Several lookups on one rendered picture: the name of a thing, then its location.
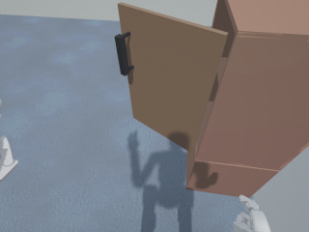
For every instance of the right robot hand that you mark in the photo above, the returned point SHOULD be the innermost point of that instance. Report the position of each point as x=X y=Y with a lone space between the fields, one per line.
x=256 y=221

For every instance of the left robot hand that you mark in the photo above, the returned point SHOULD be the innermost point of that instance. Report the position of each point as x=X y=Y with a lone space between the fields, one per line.
x=7 y=163

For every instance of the handle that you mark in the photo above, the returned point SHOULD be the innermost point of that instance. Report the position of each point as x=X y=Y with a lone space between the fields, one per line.
x=120 y=41

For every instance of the cupboard door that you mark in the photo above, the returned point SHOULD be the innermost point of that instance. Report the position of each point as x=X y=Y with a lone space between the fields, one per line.
x=175 y=65

